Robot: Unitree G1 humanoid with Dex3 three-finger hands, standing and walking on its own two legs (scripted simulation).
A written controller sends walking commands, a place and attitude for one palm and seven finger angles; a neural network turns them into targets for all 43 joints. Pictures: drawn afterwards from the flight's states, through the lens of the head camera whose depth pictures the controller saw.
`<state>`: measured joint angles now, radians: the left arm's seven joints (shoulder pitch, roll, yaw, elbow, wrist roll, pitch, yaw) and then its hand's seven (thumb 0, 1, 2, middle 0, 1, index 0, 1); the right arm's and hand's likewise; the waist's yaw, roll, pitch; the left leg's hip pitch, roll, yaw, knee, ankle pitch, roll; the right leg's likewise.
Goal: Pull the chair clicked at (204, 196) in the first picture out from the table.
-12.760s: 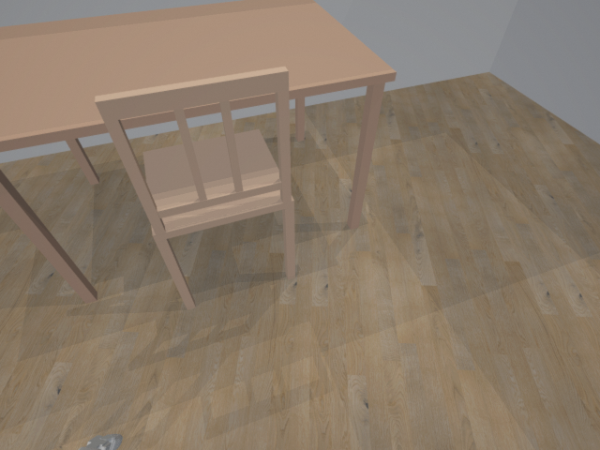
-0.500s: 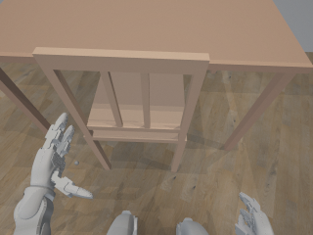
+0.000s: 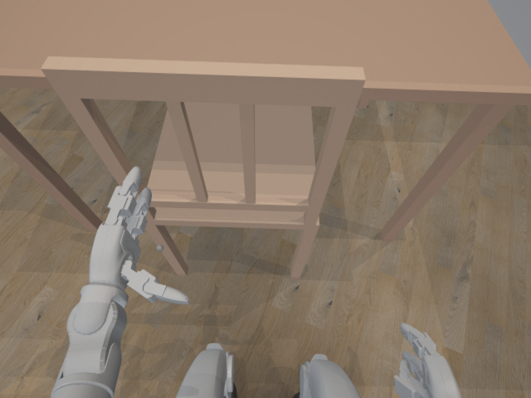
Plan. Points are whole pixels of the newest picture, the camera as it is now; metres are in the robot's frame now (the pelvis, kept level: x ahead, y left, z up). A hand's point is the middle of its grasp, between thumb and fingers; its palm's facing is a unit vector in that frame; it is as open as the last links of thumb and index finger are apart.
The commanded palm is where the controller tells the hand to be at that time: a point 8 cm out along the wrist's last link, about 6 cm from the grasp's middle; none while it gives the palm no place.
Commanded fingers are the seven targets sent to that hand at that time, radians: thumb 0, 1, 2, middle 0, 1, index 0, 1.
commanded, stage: aim the fingers beside a spindle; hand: left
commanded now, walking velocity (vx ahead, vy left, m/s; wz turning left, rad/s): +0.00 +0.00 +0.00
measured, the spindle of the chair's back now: (191, 158) +0.51 +0.15 -0.01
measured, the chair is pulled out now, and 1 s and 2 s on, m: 0.00 0.00 0.00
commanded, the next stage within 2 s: none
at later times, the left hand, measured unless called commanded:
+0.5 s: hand (187, 229) +0.36 +0.13 +0.01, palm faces -0.05 -1.00 -0.02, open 17.0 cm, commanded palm +0.34 +0.18 +0.01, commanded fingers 0.00 -0.50 0.30 -0.06 -0.08 -0.06 -0.08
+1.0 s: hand (195, 234) +0.35 +0.12 +0.01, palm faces -0.06 -1.00 -0.01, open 17.0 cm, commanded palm +0.34 +0.18 +0.01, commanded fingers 0.00 -0.50 0.30 -0.06 -0.08 -0.06 -0.08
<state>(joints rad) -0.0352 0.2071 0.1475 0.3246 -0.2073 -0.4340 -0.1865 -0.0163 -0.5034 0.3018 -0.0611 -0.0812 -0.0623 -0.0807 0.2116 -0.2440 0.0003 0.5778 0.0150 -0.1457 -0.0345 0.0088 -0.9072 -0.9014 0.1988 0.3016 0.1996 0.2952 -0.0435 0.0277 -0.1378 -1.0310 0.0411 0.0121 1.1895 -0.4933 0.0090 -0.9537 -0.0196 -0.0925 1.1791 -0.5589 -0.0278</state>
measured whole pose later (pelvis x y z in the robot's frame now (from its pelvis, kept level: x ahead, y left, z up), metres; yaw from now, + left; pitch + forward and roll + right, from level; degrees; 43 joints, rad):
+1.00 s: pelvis +0.00 +0.00 -0.01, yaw +0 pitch +22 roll -1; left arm -0.18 0.15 0.06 0.45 -0.14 -0.49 -0.07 -0.02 -0.50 0.30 -0.06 -0.08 -0.06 -0.08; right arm 0.21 -0.24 -0.01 0.59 0.00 -0.02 0.00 0.01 -0.91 -0.90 0.20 0.30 0.20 0.30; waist -0.05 0.03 -0.15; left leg -1.11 0.04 0.01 1.25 -0.52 0.01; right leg -1.04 -0.02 -0.09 1.24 -0.58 -0.03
